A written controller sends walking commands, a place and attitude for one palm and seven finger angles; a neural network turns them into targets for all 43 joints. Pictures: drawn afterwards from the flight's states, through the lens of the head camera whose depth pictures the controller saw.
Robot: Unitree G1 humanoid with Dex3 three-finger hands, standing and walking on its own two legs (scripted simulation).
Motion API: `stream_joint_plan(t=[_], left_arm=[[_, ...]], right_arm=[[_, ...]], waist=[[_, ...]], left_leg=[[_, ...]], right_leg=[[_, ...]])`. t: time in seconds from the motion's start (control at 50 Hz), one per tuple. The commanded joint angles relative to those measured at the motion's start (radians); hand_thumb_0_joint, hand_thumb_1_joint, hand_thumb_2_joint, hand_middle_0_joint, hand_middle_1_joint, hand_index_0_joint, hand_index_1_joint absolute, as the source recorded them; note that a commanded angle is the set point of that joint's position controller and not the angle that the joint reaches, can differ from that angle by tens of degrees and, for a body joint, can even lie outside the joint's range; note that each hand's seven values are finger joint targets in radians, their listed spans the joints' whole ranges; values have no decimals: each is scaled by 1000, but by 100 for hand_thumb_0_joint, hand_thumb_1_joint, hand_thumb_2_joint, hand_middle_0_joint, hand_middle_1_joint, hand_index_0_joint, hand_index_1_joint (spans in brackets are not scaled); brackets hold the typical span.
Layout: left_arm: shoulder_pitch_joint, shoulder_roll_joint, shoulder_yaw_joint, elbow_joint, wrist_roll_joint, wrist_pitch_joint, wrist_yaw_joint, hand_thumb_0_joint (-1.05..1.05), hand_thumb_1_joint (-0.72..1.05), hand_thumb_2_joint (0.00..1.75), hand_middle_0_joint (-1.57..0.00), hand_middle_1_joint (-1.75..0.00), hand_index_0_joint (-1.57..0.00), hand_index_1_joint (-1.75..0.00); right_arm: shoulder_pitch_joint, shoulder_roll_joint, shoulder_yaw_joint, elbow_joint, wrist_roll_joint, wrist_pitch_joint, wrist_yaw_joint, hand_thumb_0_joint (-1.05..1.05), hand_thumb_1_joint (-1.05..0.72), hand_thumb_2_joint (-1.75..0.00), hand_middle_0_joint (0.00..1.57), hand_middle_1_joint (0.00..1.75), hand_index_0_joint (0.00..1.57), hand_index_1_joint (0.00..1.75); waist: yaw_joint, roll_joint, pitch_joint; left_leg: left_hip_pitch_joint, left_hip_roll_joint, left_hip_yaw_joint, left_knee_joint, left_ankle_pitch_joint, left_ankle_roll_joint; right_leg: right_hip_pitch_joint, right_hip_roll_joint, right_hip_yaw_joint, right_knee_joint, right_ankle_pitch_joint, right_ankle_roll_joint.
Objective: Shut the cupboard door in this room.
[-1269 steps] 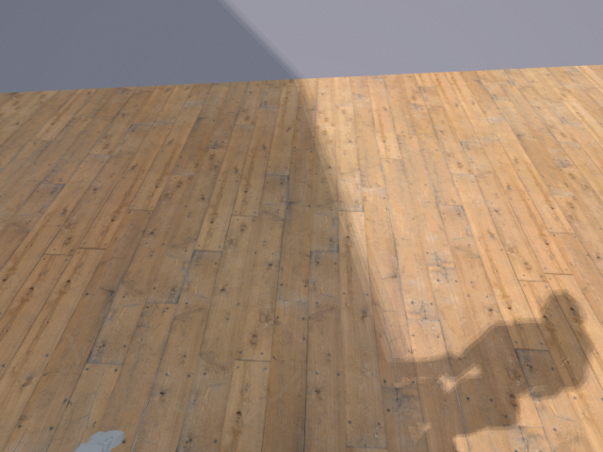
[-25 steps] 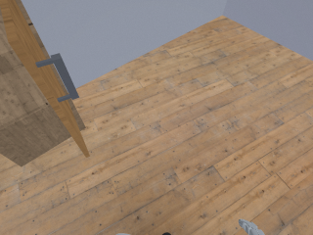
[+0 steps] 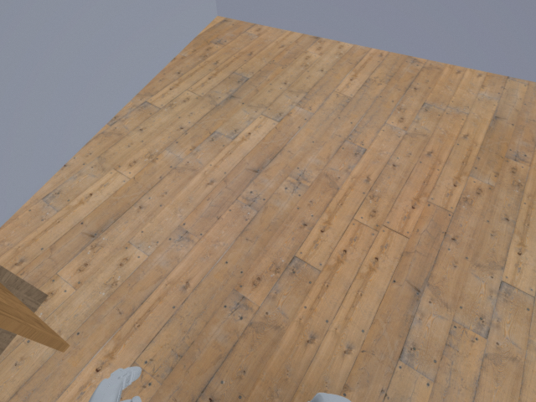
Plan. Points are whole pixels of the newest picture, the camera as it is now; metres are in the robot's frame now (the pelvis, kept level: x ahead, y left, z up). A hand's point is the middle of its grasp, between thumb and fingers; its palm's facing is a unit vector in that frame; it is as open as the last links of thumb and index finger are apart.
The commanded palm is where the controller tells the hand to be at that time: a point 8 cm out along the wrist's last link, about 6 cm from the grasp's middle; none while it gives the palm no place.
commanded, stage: walk to a spot facing it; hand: left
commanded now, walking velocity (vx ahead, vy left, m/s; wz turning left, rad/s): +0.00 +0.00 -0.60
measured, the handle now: out of the picture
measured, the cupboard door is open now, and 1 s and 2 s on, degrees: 79 79 79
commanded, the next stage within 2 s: turn to face it in 1.52 s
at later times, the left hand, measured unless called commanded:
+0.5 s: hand out of the picture +0.11 +0.19 -0.15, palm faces -0.15 -0.96 -0.22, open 7.4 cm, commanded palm none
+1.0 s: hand (239, 237) +0.45 +0.07 -0.16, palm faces -0.56 -0.81 -0.19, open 7.4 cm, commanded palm none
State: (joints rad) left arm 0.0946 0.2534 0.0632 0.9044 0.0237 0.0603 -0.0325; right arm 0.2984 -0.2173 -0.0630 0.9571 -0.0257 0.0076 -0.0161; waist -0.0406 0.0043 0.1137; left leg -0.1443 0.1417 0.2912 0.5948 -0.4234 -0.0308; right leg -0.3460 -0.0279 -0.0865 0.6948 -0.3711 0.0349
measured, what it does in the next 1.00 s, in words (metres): walks ahead, turning right: right foot, then left foot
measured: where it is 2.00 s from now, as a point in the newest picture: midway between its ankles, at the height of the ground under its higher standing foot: (356, 295)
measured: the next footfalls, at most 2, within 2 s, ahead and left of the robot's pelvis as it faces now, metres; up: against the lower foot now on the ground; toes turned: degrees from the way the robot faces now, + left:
right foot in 0.02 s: +0.05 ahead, -0.11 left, +0.00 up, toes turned -6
left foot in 0.56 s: +0.21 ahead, +0.10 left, +0.00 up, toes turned -14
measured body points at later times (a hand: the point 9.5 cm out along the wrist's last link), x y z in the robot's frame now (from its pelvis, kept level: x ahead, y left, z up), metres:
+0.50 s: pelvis +0.07 -0.01 +0.01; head +0.11 -0.01 +0.46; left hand +0.12 +0.24 -0.13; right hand +0.15 -0.28 -0.11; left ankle +0.14 +0.13 -0.69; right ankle +0.01 -0.10 -0.73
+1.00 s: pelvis +0.25 -0.03 +0.00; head +0.30 -0.05 +0.45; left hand +0.48 +0.12 -0.14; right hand +0.05 -0.17 -0.13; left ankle +0.17 +0.11 -0.73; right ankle +0.27 -0.18 -0.68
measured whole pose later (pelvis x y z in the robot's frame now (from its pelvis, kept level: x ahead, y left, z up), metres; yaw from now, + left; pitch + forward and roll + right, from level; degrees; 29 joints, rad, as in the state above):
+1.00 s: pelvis +0.25 -0.03 +0.00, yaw -34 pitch +1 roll +0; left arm 0.12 0.23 0.09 0.93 0.03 0.04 -0.05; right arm 0.46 -0.15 -0.04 1.05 -0.03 -0.05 -0.03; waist -0.03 -0.02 0.09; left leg 0.07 0.07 0.35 0.35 -0.42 -0.03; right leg -0.63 -0.06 -0.12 0.93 -0.18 0.01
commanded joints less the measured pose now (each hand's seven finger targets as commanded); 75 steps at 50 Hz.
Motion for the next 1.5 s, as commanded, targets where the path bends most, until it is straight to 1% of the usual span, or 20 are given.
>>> stream_joint_plan(t=[0.0,0.04,0.1,0.2,0.4,0.5,0.52,0.56,0.62,0.72,0.94,1.02,1.04,1.06,1.08,1.1,1.18,1.22,1.34,1.48], left_arm=[[279,291,65,-2,2,-61,36,0,90,90,-20,-30,-20,-30],[223,242,61,-12,-20,-47,56,0,90,90,-20,-30,-20,-30],[49,171,39,-73,-18,-40,51,0,90,90,-20,-30,-20,-30],[106,179,39,-50,-10,-75,33,0,90,90,-20,-30,-20,-30],[242,169,44,0,-3,-102,27,0,90,90,-20,-30,-20,-30],[177,171,45,-2,-6,-96,31,0,90,90,-20,-30,-20,-30],[146,144,41,-17,-11,-95,28,0,90,90,-20,-30,-20,-30],[158,52,22,-48,-22,-100,13,0,90,90,-20,-30,-20,-30],[153,89,47,-5,7,-81,-4,0,90,90,-20,-30,-20,-30],[199,12,39,19,6,-52,-13,0,90,90,-20,-30,-20,-30],[-112,-35,9,-92,4,-53,-27,0,90,90,-20,-30,-20,-30],[77,14,17,-42,4,-75,-13,0,90,90,-20,-30,-20,-30],[206,52,31,-5,7,-87,-9,0,90,90,-20,-30,-20,-30],[355,145,52,43,11,-98,-1,0,90,90,-20,-30,-20,-30],[426,254,70,61,-1,-106,16,0,90,90,-20,-30,-20,-30],[390,264,77,54,-29,-91,33,0,90,90,-20,-30,-20,-30],[161,132,28,15,-27,-115,38,0,90,90,-20,-30,-20,-30],[124,119,24,18,-13,-127,37,0,90,90,-20,-30,-20,-30],[225,76,21,62,-13,-153,32,0,90,90,-20,-30,-20,-30],[402,54,12,104,-7,-155,56,0,90,90,-20,-30,-20,-30]], right_arm=[[-40,-84,-18,-126,22,-9,8,0,-90,-90,20,30,20,30],[-103,-100,-17,-129,25,15,-14,0,-90,-90,20,30,20,30],[-78,-114,-27,-94,2,28,4,0,-90,-90,20,30,20,30],[-87,-121,-29,-97,-5,14,20,0,-90,-90,20,30,20,30],[-273,-104,-20,-176,6,-32,29,0,-90,-90,20,30,20,30],[-164,-109,-20,-151,16,-55,17,0,-90,-90,20,30,20,30],[-55,-147,-28,-117,15,-63,5,0,-90,-90,20,30,20,30],[138,-308,-62,-77,-1,-64,-4,0,-90,-90,20,30,20,30],[-6,-177,-25,-106,1,-61,0,0,-90,-90,20,30,20,30],[42,-88,-1,-62,10,-90,-11,0,-90,-90,20,30,20,30],[213,-74,-9,46,-4,-91,-17,0,-90,-90,20,30,20,30],[181,-145,-28,45,8,-87,-13,0,-90,-90,20,30,20,30],[148,-163,-30,32,12,-85,-11,0,-90,-90,20,30,20,30],[124,-145,-24,11,28,-83,3,0,-90,-90,20,30,20,30],[149,-63,-5,-25,39,-85,6,0,-90,-90,20,30,20,30],[59,-78,-9,-61,40,-76,-2,0,-90,-90,20,30,20,30],[19,-55,-9,-27,7,-47,7,0,-90,-90,20,30,20,30],[91,-27,-8,-8,3,-28,7,0,-90,-90,20,30,20,30],[-36,-40,-9,-51,-3,-28,19,0,-90,-90,20,30,20,30],[-300,-31,8,-128,1,-45,31,0,-90,-90,20,30,20,30]], waist=[[149,-316,-266],[127,-204,-203],[60,-122,-114],[63,-116,-99],[116,-143,-89],[37,-112,-130],[-13,-36,-172],[-78,343,-249],[-2,186,-23],[55,146,-17],[-9,116,44],[86,152,-122],[152,149,-195],[228,31,-300],[217,-189,-437],[200,-104,-407],[62,50,-90],[11,16,-78],[37,-137,-86],[122,-137,-83]], left_leg=[[-434,-27,-72,548,-156,-57],[-439,-1,-285,640,-179,-35],[-403,7,-277,596,11,-56],[-421,-16,-268,493,95,-68],[-456,-61,-283,222,59,-57],[-71,-107,-266,-96,138,-35],[166,-74,-279,-191,184,-22],[397,374,-754,-363,-81,108],[51,287,-593,-443,-173,88],[60,153,-223,-356,472,-28],[247,186,-72,-321,812,82],[285,192,17,-16,1301,66],[206,178,25,170,1230,45],[-67,143,34,453,872,9],[-437,-63,-42,811,-125,-53],[-513,-51,-211,932,-151,-22],[-432,52,-293,775,132,-21],[-382,46,-286,701,148,-32],[-523,19,-283,550,259,-57],[-643,-45,-234,361,223,-40]], right_leg=[[513,-380,506,-266,929,-206],[353,-358,423,-283,813,-278],[182,-224,353,-377,287,-198],[167,-176,392,-441,38,-191],[278,-176,525,-421,124,-239],[97,-120,491,-283,236,-188],[-48,-48,422,-178,198,-144],[-383,95,149,318,-225,-45],[-349,-24,140,515,-51,-38],[-342,-31,93,580,165,-13],[-406,-29,-70,146,170,-37],[-71,81,-134,-54,124,-115],[142,88,-125,-138,163,-135],[503,-48,34,-189,278,-195],[770,-364,598,-208,493,-344],[700,-412,663,-291,538,-379],[161,-258,374,-392,403,-134],[59,-212,291,-417,418,-183],[185,-125,242,-401,623,-135],[454,-131,313,-324,975,-138]])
